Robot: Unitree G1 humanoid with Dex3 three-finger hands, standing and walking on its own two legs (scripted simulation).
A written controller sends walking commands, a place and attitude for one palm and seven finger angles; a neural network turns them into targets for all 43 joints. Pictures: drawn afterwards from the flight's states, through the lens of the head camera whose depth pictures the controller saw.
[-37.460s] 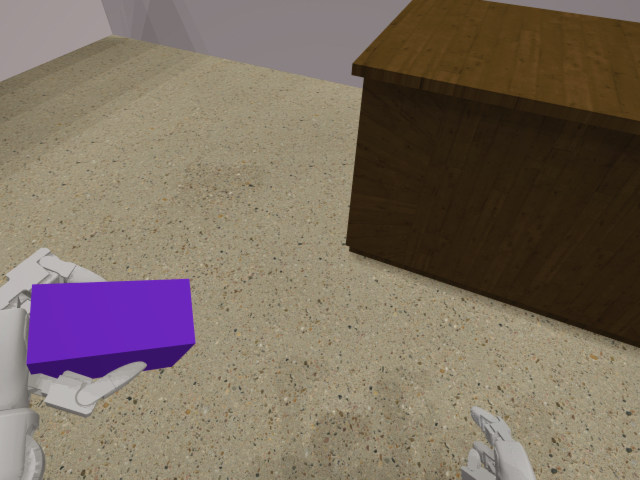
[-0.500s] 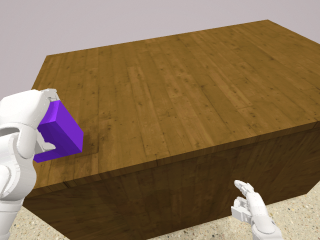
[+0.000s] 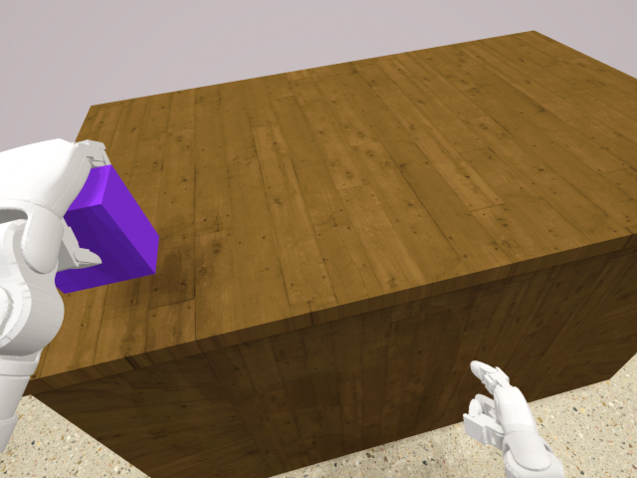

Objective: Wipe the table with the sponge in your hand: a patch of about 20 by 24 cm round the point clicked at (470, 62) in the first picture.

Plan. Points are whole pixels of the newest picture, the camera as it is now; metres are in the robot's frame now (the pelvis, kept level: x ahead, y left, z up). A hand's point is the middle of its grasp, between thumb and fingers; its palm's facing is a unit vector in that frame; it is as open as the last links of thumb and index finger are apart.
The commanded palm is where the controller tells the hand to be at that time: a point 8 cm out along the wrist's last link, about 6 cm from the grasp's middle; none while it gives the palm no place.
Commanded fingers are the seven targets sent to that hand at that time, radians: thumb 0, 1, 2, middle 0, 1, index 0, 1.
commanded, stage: lift the sponge slowly off the table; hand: left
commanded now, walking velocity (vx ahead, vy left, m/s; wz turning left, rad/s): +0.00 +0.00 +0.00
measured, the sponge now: (96, 243) +0.28 +0.32 +0.18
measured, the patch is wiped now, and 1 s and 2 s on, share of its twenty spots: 1.00 1.00 1.00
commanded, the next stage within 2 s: bring the sponge back beside the body in 0.24 s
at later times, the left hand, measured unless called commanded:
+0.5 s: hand (97, 200) +0.29 +0.29 +0.24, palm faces +0.19 -0.06 -0.98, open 10.1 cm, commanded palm +0.22 +0.31 +0.31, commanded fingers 0.00 0.10 1.30 -1.20 -1.60 -1.20 -1.60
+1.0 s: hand (75, 232) +0.25 +0.29 +0.23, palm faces +0.25 -0.09 -0.96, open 10.1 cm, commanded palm +0.18 +0.30 +0.30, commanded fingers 0.00 0.10 1.30 -1.20 -1.60 -1.20 -1.60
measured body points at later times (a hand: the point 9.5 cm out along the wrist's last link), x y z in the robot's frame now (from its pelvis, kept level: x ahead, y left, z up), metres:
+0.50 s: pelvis +0.01 +0.00 +0.00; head +0.00 -0.05 +0.45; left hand +0.27 +0.29 +0.29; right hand +0.28 -0.17 -0.07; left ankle -0.01 +0.11 -0.74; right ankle +0.03 -0.09 -0.74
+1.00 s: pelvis +0.01 +0.00 +0.00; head -0.01 -0.04 +0.45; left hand +0.23 +0.29 +0.29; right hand +0.29 -0.16 -0.05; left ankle -0.01 +0.11 -0.74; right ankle +0.03 -0.09 -0.74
